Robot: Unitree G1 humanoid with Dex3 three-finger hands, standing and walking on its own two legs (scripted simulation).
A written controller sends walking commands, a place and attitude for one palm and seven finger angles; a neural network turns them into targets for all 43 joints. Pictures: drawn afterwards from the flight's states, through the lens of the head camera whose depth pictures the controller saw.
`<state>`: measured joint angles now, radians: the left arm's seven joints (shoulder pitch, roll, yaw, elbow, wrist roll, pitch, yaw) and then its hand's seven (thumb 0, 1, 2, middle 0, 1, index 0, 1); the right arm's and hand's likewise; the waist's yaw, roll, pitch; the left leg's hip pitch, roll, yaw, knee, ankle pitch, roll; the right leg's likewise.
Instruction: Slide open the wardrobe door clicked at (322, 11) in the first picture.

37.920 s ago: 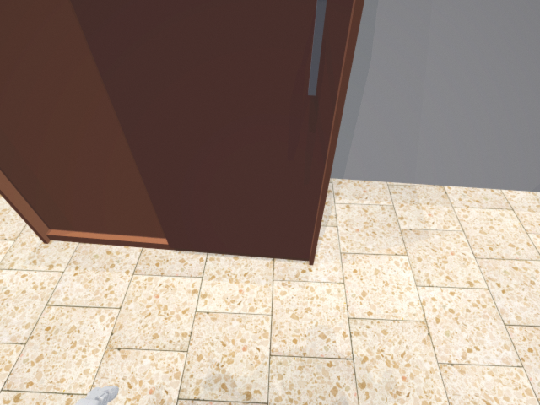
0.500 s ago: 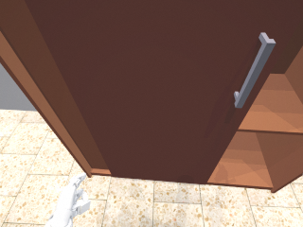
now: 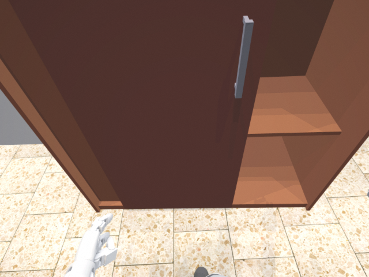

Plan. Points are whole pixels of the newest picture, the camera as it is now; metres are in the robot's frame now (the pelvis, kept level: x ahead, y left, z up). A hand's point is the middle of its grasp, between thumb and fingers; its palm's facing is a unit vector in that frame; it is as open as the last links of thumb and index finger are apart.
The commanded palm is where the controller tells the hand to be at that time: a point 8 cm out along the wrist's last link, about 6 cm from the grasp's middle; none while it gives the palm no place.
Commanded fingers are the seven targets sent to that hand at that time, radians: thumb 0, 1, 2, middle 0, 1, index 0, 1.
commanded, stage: stop stepping back and stand still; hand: right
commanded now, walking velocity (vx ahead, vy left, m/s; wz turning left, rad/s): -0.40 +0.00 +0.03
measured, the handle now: (241, 60) +0.59 -0.14 +0.19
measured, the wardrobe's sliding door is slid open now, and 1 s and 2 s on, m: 0.42 0.42 0.42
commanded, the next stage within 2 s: let the arm hang, fingers relaxed in 1.68 s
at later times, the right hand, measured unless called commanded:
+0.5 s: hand out of the picture +0.08 -0.34 +0.20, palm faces +0.25 +0.90 -0.36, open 7.4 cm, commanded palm +0.03 -0.40 +0.19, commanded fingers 0.00 -0.90 -0.90 0.20 0.30 0.20 0.30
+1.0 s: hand out of the picture +0.01 -0.41 +0.21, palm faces +0.39 +0.78 -0.49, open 7.4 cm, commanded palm -0.03 -0.46 +0.19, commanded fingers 0.00 -0.90 -0.90 0.20 0.30 0.20 0.30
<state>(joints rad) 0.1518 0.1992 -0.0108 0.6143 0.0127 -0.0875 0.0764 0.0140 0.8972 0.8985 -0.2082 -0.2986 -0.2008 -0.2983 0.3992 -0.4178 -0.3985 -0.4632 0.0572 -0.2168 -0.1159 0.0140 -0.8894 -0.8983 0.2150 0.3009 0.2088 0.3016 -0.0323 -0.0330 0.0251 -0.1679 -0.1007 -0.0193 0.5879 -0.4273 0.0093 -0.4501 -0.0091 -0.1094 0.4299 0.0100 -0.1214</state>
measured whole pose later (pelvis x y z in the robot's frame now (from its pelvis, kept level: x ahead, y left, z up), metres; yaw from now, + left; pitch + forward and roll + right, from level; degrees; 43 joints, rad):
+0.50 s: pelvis -0.13 -0.11 +0.04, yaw +3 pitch -1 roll +8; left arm 0.36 0.12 0.00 0.62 0.02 -0.14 0.03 0.01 0.89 0.90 -0.21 -0.30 -0.20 -0.30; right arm 0.63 -0.43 -0.36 -0.69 0.04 -0.15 -0.13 0.02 -0.90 -0.90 0.21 0.30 0.20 0.30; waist 0.03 0.01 0.01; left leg -0.27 -0.12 0.17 0.65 -0.47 0.06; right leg -0.27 -0.01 -0.01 0.30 -0.24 0.14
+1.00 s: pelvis -0.19 -0.16 +0.00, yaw +3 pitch +0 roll +3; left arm 0.25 0.16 -0.01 0.64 0.02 -0.08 0.03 0.01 0.89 0.90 -0.21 -0.30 -0.20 -0.30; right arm 0.57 -0.50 -0.47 -0.64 0.04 -0.19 -0.14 0.01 -0.89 -0.90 0.22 0.30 0.21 0.30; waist -0.03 0.01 -0.01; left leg -0.20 -0.04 0.06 0.51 -0.30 0.07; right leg -0.54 -0.06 0.01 0.91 -0.43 0.01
